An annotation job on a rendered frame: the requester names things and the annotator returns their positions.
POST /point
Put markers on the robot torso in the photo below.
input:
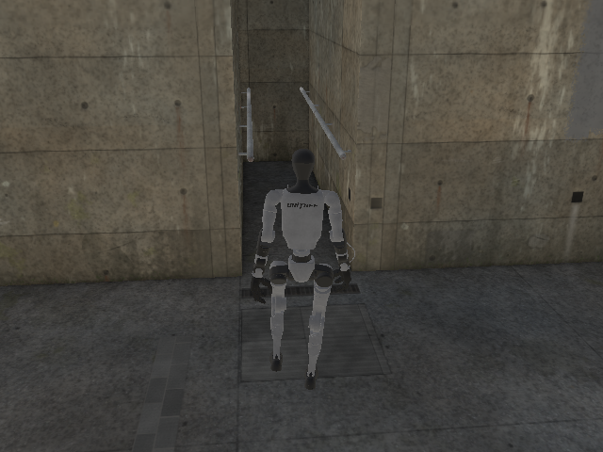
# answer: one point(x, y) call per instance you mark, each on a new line
point(302, 216)

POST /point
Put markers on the right robot forearm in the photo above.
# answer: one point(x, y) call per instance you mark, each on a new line
point(342, 253)

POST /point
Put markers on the left robot forearm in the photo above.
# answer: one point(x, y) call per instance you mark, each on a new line
point(261, 257)

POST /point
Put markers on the robot right hand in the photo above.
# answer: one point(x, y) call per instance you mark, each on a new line
point(345, 276)

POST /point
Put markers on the robot left shin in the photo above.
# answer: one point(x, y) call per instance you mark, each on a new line
point(277, 328)

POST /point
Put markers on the left robot upper arm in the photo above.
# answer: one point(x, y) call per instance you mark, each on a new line
point(269, 214)

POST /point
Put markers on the right robot upper arm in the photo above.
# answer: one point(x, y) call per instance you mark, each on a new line
point(335, 215)

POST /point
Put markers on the robot left hand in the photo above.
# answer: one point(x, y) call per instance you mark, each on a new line
point(256, 289)

